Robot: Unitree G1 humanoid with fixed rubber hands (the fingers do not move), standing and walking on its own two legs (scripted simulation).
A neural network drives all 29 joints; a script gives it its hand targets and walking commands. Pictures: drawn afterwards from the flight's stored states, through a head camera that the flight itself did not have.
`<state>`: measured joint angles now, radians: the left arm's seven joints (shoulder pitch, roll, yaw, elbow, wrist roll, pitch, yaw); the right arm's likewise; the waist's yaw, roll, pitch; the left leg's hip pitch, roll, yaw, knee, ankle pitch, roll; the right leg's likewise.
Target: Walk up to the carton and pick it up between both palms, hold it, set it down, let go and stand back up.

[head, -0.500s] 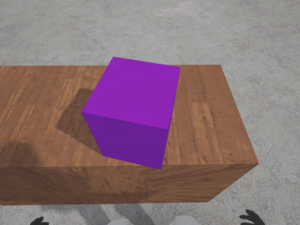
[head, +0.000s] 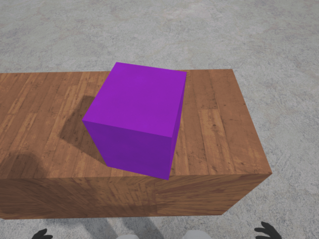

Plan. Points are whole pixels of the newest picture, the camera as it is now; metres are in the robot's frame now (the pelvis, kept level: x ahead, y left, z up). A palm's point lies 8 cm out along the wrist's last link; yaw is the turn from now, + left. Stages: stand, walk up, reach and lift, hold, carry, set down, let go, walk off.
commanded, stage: walk up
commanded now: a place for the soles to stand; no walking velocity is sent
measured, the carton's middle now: (143, 123) +0.41 +0.04 +0.01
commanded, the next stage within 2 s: none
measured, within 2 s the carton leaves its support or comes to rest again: neither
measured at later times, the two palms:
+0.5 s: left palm out of the picture +0.01 +0.33 -0.11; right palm out of the picture +0.05 -0.29 -0.12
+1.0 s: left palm out of the picture +0.01 +0.34 -0.10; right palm out of the picture +0.06 -0.27 -0.12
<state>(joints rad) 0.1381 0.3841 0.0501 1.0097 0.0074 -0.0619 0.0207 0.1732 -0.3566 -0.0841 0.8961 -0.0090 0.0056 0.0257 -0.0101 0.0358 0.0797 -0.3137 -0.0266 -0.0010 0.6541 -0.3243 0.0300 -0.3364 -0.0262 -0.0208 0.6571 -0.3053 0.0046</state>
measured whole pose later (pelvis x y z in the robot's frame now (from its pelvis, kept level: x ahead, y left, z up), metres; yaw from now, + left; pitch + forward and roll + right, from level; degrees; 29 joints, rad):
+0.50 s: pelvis -0.04 +0.01 -0.01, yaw +0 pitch -2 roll -1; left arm 0.24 0.38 0.05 1.00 0.01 -0.04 0.03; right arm 0.16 -0.36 -0.08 0.90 -0.01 0.04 0.03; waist -0.01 0.05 0.10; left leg -0.41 -0.02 0.00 0.84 -0.49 0.05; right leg -0.31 -0.03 -0.02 0.70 -0.35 0.01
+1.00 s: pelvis -0.03 +0.02 -0.01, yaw +1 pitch -1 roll -1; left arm 0.26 0.37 0.05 0.95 0.01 -0.06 0.04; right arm 0.16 -0.36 -0.08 0.90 -0.01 0.03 0.03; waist -0.01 0.05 0.11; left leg -0.36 -0.01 0.00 0.78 -0.50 0.04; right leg -0.30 -0.04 -0.02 0.69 -0.37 0.01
